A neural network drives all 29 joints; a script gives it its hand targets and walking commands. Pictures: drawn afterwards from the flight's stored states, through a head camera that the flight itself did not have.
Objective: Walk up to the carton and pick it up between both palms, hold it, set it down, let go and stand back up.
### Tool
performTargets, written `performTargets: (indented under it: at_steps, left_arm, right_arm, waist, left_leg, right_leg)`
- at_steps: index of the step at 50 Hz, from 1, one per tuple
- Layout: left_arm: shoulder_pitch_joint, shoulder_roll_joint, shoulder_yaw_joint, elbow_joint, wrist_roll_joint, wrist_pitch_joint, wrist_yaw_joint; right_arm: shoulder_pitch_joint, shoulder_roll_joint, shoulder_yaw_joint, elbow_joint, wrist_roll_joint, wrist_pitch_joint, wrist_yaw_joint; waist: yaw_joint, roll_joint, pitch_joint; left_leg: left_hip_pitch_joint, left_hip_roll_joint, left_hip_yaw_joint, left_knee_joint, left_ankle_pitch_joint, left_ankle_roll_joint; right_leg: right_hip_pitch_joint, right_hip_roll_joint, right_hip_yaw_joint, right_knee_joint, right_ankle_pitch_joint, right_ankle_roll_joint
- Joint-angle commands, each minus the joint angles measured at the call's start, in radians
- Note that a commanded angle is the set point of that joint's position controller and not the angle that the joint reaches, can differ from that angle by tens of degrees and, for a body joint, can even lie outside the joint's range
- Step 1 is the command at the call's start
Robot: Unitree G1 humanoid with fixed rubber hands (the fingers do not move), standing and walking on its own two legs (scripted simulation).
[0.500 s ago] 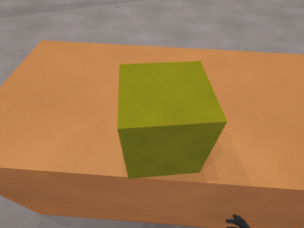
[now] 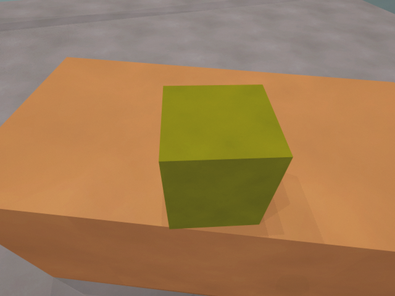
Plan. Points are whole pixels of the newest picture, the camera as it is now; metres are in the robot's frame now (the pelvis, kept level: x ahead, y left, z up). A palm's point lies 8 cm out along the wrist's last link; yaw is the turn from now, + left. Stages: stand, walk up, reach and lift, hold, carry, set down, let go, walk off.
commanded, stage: walk up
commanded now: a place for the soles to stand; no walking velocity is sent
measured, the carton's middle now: (214, 159) +0.38 -0.03 +0.06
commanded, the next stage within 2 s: reach and lift in 0.04 s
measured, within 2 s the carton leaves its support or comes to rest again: neither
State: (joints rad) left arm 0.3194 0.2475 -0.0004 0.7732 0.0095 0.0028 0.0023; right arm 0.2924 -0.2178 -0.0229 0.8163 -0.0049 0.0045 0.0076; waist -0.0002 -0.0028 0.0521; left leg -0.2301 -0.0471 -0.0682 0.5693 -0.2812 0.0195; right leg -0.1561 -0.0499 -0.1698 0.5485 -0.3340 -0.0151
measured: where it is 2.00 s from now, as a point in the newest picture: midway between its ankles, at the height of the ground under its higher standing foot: outside the picture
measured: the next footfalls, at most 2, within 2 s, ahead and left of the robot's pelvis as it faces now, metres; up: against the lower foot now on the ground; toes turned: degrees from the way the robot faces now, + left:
none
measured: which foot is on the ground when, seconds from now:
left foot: down 0.00-1.00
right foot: down 0.00-1.00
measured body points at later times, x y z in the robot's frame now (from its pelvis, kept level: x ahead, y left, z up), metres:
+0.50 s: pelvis -0.01 -0.02 +0.00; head -0.01 -0.02 +0.45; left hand +0.21 +0.18 -0.07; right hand +0.17 -0.23 -0.09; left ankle +0.02 +0.11 -0.73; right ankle -0.02 -0.10 -0.73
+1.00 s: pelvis +0.01 -0.04 +0.00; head -0.02 -0.04 +0.45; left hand +0.19 +0.18 -0.03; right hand +0.16 -0.25 -0.04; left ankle +0.02 +0.11 -0.73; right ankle -0.02 -0.10 -0.73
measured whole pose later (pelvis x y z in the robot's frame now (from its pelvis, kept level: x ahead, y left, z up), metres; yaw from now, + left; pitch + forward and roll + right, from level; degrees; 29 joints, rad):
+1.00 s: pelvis +0.01 -0.04 +0.00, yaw -3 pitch +4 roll +2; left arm 0.35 0.18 0.00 0.22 -0.14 0.14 0.08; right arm 0.43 -0.11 0.01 0.26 0.09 -0.04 -0.04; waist 0.03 -0.02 -0.16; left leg -0.32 0.00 -0.03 0.51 -0.25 -0.04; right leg -0.31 -0.01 -0.13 0.57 -0.34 -0.07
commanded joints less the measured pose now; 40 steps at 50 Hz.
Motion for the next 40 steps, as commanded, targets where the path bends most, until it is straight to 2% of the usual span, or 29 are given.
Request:
performTargets:
  at_steps: [1, 2, 3, 4, 5, 6, 8, 12, 13, 14, 16, 18, 20, 21, 22, 24, 25, 26, 29, 30, 32, 34, 38, 39, 40]
  left_arm:
    - [0.025, 0.161, 0.043, -0.073, 0.001, -0.022, 0.008]
    - [0.029, 0.16, 0.042, -0.069, 0.0, -0.021, 0.008]
    - [-0.725, 0.278, 0.08, -0.196, -0.046, 0.11, 0.012]
    - [-0.468, 0.183, 0.007, -0.182, -0.045, 0.172, 0.04]
    - [-0.499, 0.179, 0.032, -0.232, -0.04, 0.208, 0.044]
    - [-0.465, 0.163, 0.031, -0.249, -0.04, 0.241, 0.045]
    - [-0.417, 0.134, 0.034, -0.267, -0.029, 0.296, 0.035]
    - [-0.281, 0.074, 0.032, -0.299, 0.001, 0.352, 0.002]
    - [-0.305, 0.051, 0.014, -0.445, -0.007, 0.346, 0.024]
    - [-0.262, 0.03, 0.009, -0.4, -0.008, 0.357, 0.031]
    - [-0.261, 0.024, 0.035, -0.372, -0.007, 0.359, 0.025]
    - [-0.338, 0.028, 0.047, -0.411, -0.018, 0.357, 0.028]
    - [-0.338, 0.022, 0.067, -0.427, -0.01, 0.349, 0.04]
    - [-0.347, 0.027, 0.075, -0.447, -0.008, 0.343, 0.045]
    - [-0.316, 0.029, 0.086, -0.461, -0.01, 0.331, 0.047]
    - [-0.335, 0.042, 0.104, -0.477, -0.008, 0.309, 0.053]
    - [-0.279, 0.027, 0.106, -0.502, -0.009, 0.296, 0.055]
    - [-0.321, 0.032, 0.095, -0.524, -0.025, 0.284, 0.059]
    - [-0.227, 0.024, 0.097, -0.555, -0.033, 0.257, 0.061]
    - [-0.203, 0.016, 0.092, -0.578, -0.042, 0.249, 0.061]
    - [-0.176, 0.015, 0.087, -0.601, -0.055, 0.233, 0.066]
    - [-0.169, 0.014, 0.08, -0.631, -0.074, 0.216, 0.07]
    - [-0.131, 0.024, 0.065, -0.686, -0.092, 0.173, 0.08]
    - [-0.132, 0.031, 0.064, -0.712, -0.101, 0.158, 0.083]
    - [-0.131, 0.023, 0.058, -0.693, -0.109, 0.145, 0.087]
  right_arm:
    - [-0.001, -0.157, -0.039, -0.088, 0.001, -0.026, -0.008]
    - [0.0, -0.158, -0.039, -0.085, 0.0, -0.026, -0.009]
    - [-0.64, -0.036, -0.118, -0.193, -0.138, -0.077, -0.005]
    - [-0.461, -0.102, -0.143, -0.116, -0.099, -0.075, 0.011]
    - [-0.446, -0.085, -0.131, -0.131, -0.098, -0.073, 0.012]
    - [-0.4, -0.085, -0.137, -0.111, -0.094, -0.065, 0.014]
    - [-0.327, -0.078, -0.126, -0.088, -0.079, -0.045, 0.018]
    - [-0.2, -0.086, -0.075, -0.106, -0.019, 0.007, 0.007]
    - [-0.282, -0.104, -0.041, -0.213, 0.0, -0.003, 0.02]
    - [-0.271, -0.103, -0.044, -0.203, -0.003, 0.004, 0.025]
    - [-0.287, -0.107, -0.046, -0.225, -0.009, 0.016, 0.024]
    - [-0.372, -0.092, -0.057, -0.3, -0.008, 0.013, 0.021]
    - [-0.371, -0.078, -0.062, -0.349, -0.008, 0.002, 0.018]
    - [-0.373, -0.078, -0.068, -0.368, -0.008, -0.003, 0.018]
    - [-0.337, -0.076, -0.066, -0.399, -0.005, -0.014, 0.014]
    - [-0.343, -0.086, -0.078, -0.411, -0.008, -0.026, 0.009]
    - [-0.275, -0.064, -0.068, -0.432, 0.0, -0.04, 0.004]
    - [-0.32, -0.07, -0.079, -0.471, -0.003, -0.051, 0.002]
    - [-0.23, -0.062, -0.068, -0.508, 0.004, -0.068, -0.009]
    - [-0.202, -0.054, -0.057, -0.538, 0.015, -0.075, -0.012]
    - [-0.172, -0.045, -0.047, -0.577, 0.022, -0.084, -0.015]
    - [-0.147, -0.024, -0.027, -0.625, 0.035, -0.092, -0.021]
    - [-0.085, -0.011, -0.008, -0.678, 0.058, -0.104, -0.024]
    - [-0.074, -0.006, -0.007, -0.705, 0.064, -0.109, -0.028]
    - [-0.07, -0.001, -0.013, -0.702, 0.062, -0.11, -0.028]
  waist:
    - [0.005, 0.019, 0.01]
    - [0.005, 0.02, 0.01]
    - [0.002, -0.005, -0.084]
    - [0.001, 0.017, -0.042]
    - [0.0, 0.039, -0.027]
    - [0.002, 0.053, -0.049]
    - [0.004, 0.079, -0.115]
    - [0.004, 0.068, -0.235]
    - [0.028, 0.054, -0.339]
    - [0.028, 0.039, -0.329]
    - [0.026, -0.013, -0.302]
    - [0.029, 0.008, -0.26]
    - [0.039, 0.009, -0.242]
    - [0.04, -0.009, -0.248]
    - [0.038, -0.042, -0.279]
    - [0.033, -0.047, -0.318]
    - [0.032, -0.041, -0.318]
    - [0.025, -0.052, -0.332]
    - [0.026, -0.069, -0.328]
    - [0.022, -0.044, -0.341]
    - [0.021, -0.052, -0.339]
    - [0.019, -0.054, -0.322]
    - [0.026, -0.02, -0.276]
    - [0.027, -0.021, -0.282]
    - [0.027, -0.019, -0.277]
  left_leg:
    - [-0.057, 0.09, -0.131, -0.121, 0.166, 0.032]
    - [-0.058, 0.09, -0.132, -0.122, 0.163, 0.032]
    - [-0.039, 0.126, -0.113, -0.166, 0.248, 0.046]
    - [-0.09, 0.129, -0.131, -0.206, 0.076, 0.052]
    - [-0.131, 0.126, -0.147, -0.233, -0.04, 0.054]
    - [-0.138, 0.124, -0.147, -0.245, -0.065, 0.05]
    - [-0.105, 0.123, -0.132, -0.245, -0.011, 0.038]
    - [-0.013, 0.127, -0.087, -0.172, 0.252, 0.032]
    - [0.018, 0.111, -0.093, -0.203, 0.323, 0.023]
    - [-0.003, 0.117, -0.075, -0.188, 0.347, 0.017]
    - [-0.056, 0.104, -0.046, -0.178, 0.288, 0.012]
    - [-0.122, 0.097, -0.025, -0.183, 0.167, 0.002]
    - [-0.164, 0.099, -0.017, -0.188, 0.122, -0.004]
    - [-0.172, 0.099, -0.02, -0.188, 0.136, -0.003]
    - [-0.161, 0.1, -0.013, -0.17, 0.184, -0.003]
    - [-0.154, 0.097, -0.011, -0.136, 0.189, -0.005]
    - [-0.153, 0.09, -0.005, -0.133, 0.17, -0.007]
    - [-0.159, 0.091, 0.001, -0.118, 0.154, -0.008]
    - [-0.155, 0.092, 0.002, -0.104, 0.191, -0.016]
    - [-0.143, 0.089, 0.008, -0.096, 0.183, -0.019]
    - [-0.144, 0.083, 0.015, -0.08, 0.149, -0.025]
    - [-0.143, 0.083, 0.021, -0.085, 0.124, -0.027]
    - [-0.119, 0.098, 0.006, -0.1, 0.208, -0.026]
    - [-0.114, 0.098, 0.011, -0.102, 0.2, -0.023]
    - [-0.108, 0.101, 0.012, -0.101, 0.189, -0.022]
  right_leg:
    - [-0.019, -0.113, 0.139, -0.161, 0.054, -0.051]
    - [-0.02, -0.113, 0.14, -0.162, 0.052, -0.051]
    - [-0.037, -0.084, 0.123, -0.165, 0.108, -0.033]
    - [-0.062, -0.063, 0.115, -0.183, -0.038, -0.027]
    - [-0.043, -0.06, 0.125, -0.189, -0.082, -0.028]
    - [-0.017, -0.064, 0.134, -0.188, -0.064, -0.031]
    - [0.009, -0.066, 0.135, -0.18, 0.007, -0.036]
    - [0.031, -0.077, 0.123, -0.158, 0.17, -0.04]
    - [0.08, -0.072, 0.116, -0.13, 0.287, -0.033]
    - [0.082, -0.084, 0.118, -0.113, 0.322, -0.025]
    - [0.052, -0.091, 0.119, -0.106, 0.303, -0.021]
    - [-0.041, -0.089, 0.129, -0.112, 0.214, -0.022]
    - [-0.085, -0.089, 0.132, -0.124, 0.163, -0.021]
    - [-0.086, -0.086, 0.132, -0.119, 0.178, -0.018]
    - [-0.062, -0.088, 0.136, -0.105, 0.245, -0.014]
    - [-0.063, -0.088, 0.15, -0.082, 0.296, -0.014]
    - [-0.062, -0.087, 0.154, -0.086, 0.297, -0.02]
    - [-0.074, -0.092, 0.156, -0.09, 0.301, -0.021]
    - [-0.06, -0.087, 0.16, -0.072, 0.352, -0.021]
    - [-0.05, -0.089, 0.167, -0.073, 0.365, -0.024]
    - [-0.055, -0.093, 0.173, -0.067, 0.371, -0.024]
    - [-0.081, -0.107, 0.183, -0.099, 0.31, -0.026]
    - [-0.075, -0.104, 0.177, -0.088, 0.358, -0.02]
    - [-0.076, -0.108, 0.182, -0.092, 0.352, -0.019]
    - [-0.09, -0.111, 0.186, -0.097, 0.34, -0.021]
